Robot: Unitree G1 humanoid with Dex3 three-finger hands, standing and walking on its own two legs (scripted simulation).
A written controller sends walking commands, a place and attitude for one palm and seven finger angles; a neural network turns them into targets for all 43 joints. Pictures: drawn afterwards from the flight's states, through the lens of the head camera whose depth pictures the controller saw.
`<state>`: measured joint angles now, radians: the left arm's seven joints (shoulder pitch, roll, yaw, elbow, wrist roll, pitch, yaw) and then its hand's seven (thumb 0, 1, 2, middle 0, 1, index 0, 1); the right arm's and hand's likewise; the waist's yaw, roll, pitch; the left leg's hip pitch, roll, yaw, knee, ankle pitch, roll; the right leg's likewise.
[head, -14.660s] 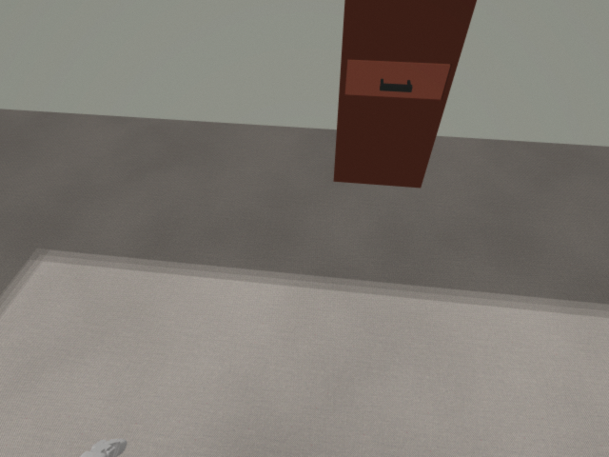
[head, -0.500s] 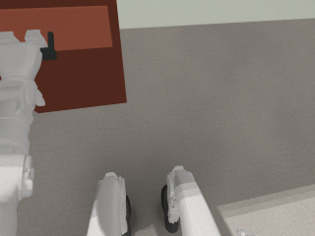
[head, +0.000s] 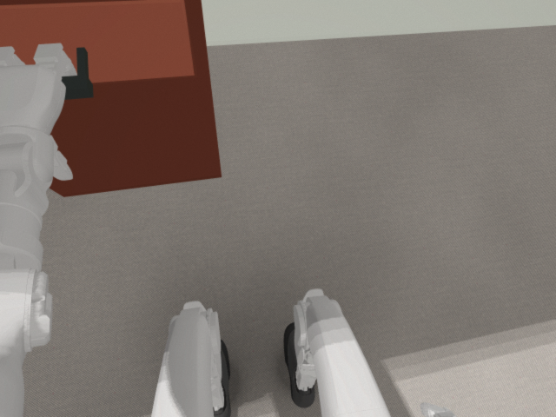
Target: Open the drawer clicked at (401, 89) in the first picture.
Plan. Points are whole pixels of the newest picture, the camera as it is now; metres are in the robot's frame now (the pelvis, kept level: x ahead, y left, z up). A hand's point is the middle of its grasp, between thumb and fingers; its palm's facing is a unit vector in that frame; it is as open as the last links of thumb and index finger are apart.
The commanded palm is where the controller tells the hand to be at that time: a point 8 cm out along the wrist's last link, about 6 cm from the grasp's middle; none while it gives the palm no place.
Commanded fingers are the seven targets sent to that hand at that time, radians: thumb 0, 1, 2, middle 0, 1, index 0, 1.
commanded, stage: close the thumb around the handle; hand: left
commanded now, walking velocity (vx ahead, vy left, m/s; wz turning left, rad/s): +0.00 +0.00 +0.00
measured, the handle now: (40, 75) +0.57 +0.29 -0.02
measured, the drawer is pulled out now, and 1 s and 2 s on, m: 0.00 0.01 0.10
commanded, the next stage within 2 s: pull the drawer open in 0.60 s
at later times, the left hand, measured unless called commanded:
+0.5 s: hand (47, 117) +0.52 +0.29 -0.04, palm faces -0.05 -0.01 -1.00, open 5.9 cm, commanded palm +0.52 +0.26 +0.01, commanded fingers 0.00 0.90 0.90 -0.40 -1.35 -0.40 -1.35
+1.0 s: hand (47, 126) +0.51 +0.29 -0.04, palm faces -0.06 -0.03 -1.00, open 5.2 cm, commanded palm +0.49 +0.26 +0.01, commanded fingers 0.00 0.90 0.90 -0.40 -1.35 -0.40 -1.35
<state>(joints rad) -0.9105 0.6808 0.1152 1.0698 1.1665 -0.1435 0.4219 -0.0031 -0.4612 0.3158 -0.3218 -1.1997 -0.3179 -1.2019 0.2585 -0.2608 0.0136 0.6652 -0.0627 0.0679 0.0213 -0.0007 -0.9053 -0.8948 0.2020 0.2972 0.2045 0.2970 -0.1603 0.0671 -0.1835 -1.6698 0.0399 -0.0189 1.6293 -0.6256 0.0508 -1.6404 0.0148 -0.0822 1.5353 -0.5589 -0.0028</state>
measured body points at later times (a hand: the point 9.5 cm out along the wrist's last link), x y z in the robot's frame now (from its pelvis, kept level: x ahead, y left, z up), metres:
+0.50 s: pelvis +0.01 +0.00 +0.01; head +0.22 +0.03 +0.40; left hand +0.52 +0.29 +0.01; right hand +0.05 -0.27 -0.12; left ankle +0.04 +0.09 -0.53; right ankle +0.06 -0.12 -0.53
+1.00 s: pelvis +0.02 +0.01 +0.02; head +0.23 +0.03 +0.41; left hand +0.51 +0.29 +0.01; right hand +0.06 -0.26 -0.11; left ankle +0.04 +0.09 -0.53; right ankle +0.06 -0.12 -0.53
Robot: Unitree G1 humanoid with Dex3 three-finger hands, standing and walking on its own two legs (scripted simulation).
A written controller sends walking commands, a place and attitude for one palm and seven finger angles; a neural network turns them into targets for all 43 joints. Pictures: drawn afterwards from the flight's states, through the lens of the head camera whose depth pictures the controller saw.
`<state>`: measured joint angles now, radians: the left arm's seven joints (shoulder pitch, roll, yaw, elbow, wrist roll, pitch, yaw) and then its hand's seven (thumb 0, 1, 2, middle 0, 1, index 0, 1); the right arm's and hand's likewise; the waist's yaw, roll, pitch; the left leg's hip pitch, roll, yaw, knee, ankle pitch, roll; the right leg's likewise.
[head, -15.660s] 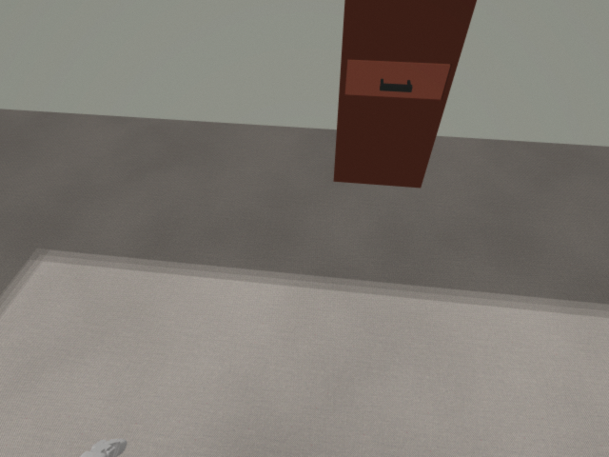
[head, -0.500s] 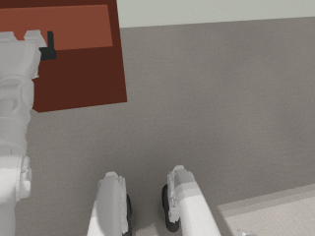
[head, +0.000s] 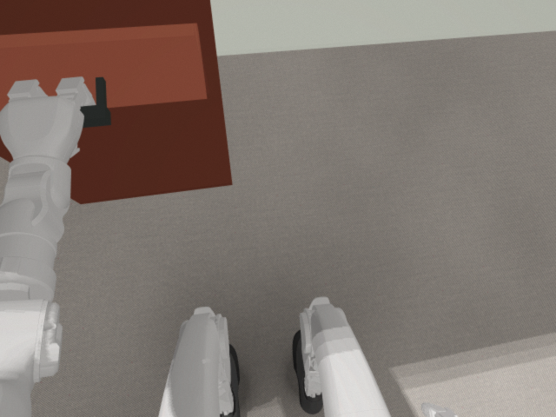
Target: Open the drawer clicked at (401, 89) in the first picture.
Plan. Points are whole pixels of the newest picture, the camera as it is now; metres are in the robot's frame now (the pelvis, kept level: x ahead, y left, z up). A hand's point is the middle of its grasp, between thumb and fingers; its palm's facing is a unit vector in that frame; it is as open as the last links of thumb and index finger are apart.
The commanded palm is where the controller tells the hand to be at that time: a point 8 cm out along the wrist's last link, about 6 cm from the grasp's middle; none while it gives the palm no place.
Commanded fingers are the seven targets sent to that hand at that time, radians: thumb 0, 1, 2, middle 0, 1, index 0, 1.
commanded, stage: pull the drawer open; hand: left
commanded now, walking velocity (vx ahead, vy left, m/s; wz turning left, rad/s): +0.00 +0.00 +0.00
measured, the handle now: (61, 104) +0.54 +0.29 -0.03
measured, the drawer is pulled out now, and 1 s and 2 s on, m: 0.01 0.10 0.17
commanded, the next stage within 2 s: none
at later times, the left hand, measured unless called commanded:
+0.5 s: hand (68, 174) +0.44 +0.28 -0.06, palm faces -0.05 -0.05 -1.00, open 5.2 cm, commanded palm +0.42 +0.26 -0.01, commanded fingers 0.00 0.90 0.90 -0.40 -1.35 -0.40 -1.35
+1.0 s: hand (68, 200) +0.41 +0.28 -0.06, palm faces -0.05 -0.04 -1.00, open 5.2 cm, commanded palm +0.38 +0.26 -0.01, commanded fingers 0.00 0.90 0.90 -0.40 -1.35 -0.40 -1.35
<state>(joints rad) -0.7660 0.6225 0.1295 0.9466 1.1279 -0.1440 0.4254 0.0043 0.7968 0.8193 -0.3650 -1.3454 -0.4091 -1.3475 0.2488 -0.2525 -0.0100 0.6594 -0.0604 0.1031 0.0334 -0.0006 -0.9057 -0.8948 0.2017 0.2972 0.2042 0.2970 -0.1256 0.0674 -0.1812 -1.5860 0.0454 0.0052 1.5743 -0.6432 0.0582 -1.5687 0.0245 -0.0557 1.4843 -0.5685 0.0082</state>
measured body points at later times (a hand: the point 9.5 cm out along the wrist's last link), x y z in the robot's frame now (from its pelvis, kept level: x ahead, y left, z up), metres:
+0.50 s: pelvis +0.02 +0.00 +0.02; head +0.21 +0.02 +0.42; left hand +0.44 +0.28 +0.00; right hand +0.11 -0.27 -0.12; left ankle +0.02 +0.09 -0.55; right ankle +0.05 -0.13 -0.55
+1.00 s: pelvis +0.01 +0.00 +0.02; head +0.20 +0.01 +0.43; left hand +0.40 +0.28 -0.01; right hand +0.12 -0.27 -0.12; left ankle +0.02 +0.09 -0.55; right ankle +0.05 -0.13 -0.55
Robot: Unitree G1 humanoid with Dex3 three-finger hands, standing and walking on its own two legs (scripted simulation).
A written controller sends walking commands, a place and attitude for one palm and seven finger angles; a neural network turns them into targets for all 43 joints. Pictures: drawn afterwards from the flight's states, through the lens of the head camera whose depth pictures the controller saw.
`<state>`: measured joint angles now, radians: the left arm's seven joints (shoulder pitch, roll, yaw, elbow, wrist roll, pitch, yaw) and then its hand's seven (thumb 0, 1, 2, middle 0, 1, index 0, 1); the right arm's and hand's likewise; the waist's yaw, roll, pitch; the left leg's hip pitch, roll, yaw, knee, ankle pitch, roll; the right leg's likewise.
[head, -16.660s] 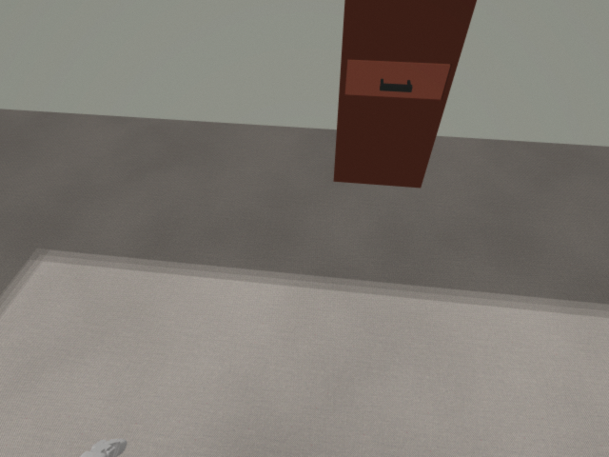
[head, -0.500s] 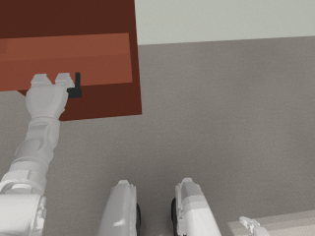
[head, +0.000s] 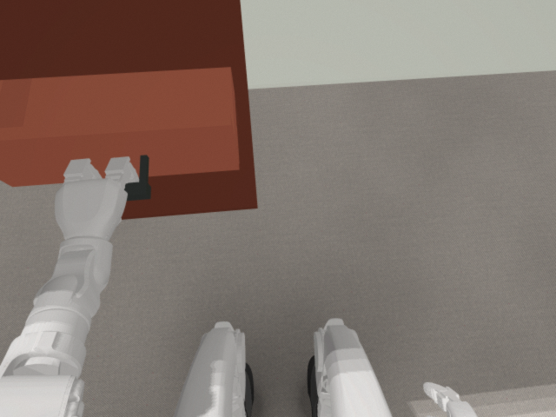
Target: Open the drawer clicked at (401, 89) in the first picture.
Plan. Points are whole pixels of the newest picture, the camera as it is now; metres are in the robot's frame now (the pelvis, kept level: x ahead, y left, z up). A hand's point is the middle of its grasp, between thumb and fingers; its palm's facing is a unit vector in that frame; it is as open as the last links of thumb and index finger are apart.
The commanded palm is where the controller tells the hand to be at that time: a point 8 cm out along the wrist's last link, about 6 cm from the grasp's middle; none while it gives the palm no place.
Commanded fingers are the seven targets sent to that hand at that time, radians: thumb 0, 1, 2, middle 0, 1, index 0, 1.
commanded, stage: pull the drawer open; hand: left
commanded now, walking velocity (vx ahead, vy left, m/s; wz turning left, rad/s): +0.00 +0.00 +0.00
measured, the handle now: (108, 179) +0.45 +0.27 -0.06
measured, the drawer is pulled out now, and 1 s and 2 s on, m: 0.10 0.17 0.26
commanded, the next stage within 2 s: none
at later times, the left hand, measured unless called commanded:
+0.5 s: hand (109, 240) +0.36 +0.26 -0.08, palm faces -0.05 -0.05 -1.00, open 5.2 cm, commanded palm +0.33 +0.26 -0.03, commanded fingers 0.00 0.90 0.90 -0.40 -1.35 -0.40 -1.35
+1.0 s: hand (108, 260) +0.33 +0.26 -0.08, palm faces -0.06 -0.04 -1.00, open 5.2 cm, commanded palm +0.29 +0.25 -0.03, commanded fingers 0.00 0.90 0.90 -0.40 -1.35 -0.40 -1.35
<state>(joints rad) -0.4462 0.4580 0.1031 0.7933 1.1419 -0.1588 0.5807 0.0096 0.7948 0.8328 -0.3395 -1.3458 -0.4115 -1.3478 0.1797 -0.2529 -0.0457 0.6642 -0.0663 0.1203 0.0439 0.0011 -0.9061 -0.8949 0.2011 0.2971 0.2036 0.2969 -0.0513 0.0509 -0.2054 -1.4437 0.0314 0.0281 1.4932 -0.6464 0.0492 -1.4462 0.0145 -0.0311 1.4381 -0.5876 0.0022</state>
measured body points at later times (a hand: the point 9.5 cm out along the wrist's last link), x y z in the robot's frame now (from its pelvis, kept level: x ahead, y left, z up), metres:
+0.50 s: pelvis +0.00 +0.00 +0.00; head +0.17 +0.00 +0.42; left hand +0.36 +0.26 -0.03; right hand +0.13 -0.26 -0.14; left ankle +0.01 +0.09 -0.57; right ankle +0.03 -0.13 -0.57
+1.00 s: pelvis +0.00 +0.00 +0.00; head +0.17 +0.00 +0.42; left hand +0.33 +0.26 -0.03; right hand +0.15 -0.26 -0.14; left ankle +0.01 +0.09 -0.57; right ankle +0.03 -0.13 -0.57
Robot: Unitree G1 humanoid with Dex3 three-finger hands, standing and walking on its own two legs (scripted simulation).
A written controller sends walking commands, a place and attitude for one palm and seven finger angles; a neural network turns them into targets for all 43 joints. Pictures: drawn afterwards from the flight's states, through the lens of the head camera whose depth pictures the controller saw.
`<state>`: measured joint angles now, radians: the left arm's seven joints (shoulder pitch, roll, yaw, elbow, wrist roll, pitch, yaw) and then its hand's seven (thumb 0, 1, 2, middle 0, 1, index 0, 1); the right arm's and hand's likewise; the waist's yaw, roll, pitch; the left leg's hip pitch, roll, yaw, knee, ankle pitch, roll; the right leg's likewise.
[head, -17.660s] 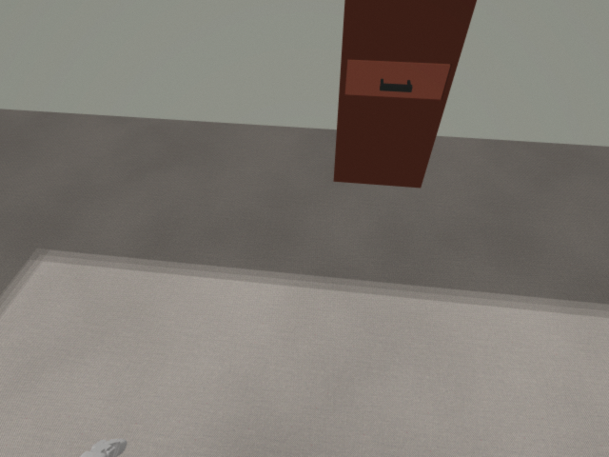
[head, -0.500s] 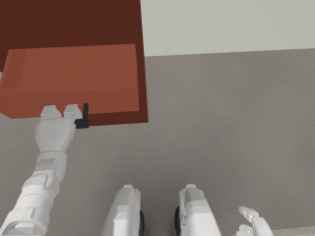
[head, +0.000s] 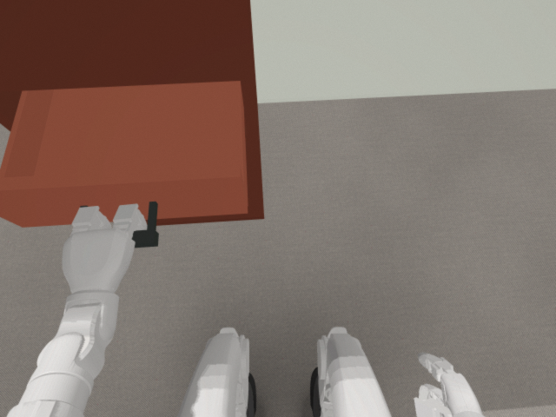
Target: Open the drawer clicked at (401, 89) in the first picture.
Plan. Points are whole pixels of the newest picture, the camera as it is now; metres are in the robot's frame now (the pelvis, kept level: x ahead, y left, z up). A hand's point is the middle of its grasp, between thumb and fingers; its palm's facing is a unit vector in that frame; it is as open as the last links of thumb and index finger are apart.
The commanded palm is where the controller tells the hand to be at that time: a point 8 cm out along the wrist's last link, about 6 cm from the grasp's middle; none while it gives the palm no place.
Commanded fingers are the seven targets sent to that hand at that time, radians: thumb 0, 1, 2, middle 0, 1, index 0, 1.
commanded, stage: pull the drawer open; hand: left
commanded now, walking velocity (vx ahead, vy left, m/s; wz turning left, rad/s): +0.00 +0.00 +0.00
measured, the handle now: (117, 226) +0.38 +0.27 -0.06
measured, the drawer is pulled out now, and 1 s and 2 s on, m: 0.17 0.26 0.30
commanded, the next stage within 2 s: open the thumb to release the handle in 1.58 s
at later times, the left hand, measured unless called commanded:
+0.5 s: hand (115, 290) +0.29 +0.26 -0.08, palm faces -0.07 -0.04 -1.00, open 5.3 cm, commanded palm +0.25 +0.25 -0.03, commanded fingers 0.00 0.90 0.90 -0.40 -1.35 -0.40 -1.35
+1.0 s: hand (111, 326) +0.24 +0.25 -0.08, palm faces -0.10 -0.05 -0.99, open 5.3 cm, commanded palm +0.20 +0.25 -0.03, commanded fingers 0.00 0.90 0.90 -0.40 -1.35 -0.40 -1.35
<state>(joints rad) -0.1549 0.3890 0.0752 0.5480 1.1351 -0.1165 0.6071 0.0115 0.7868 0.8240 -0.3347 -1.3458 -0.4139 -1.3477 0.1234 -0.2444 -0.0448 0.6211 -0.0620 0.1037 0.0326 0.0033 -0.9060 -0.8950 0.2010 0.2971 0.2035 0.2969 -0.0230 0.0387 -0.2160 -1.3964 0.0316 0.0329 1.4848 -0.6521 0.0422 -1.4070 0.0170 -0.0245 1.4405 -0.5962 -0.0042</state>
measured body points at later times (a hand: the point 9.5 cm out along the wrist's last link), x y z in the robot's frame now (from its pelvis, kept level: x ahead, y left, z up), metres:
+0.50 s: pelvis +0.00 +0.00 +0.00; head +0.16 +0.00 +0.42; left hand +0.29 +0.26 -0.03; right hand +0.18 -0.25 -0.14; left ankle +0.01 +0.10 -0.57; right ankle +0.03 -0.12 -0.57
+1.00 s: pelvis +0.00 -0.01 +0.00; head +0.16 -0.01 +0.42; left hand +0.24 +0.25 -0.03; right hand +0.20 -0.24 -0.14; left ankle +0.01 +0.10 -0.57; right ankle +0.03 -0.12 -0.57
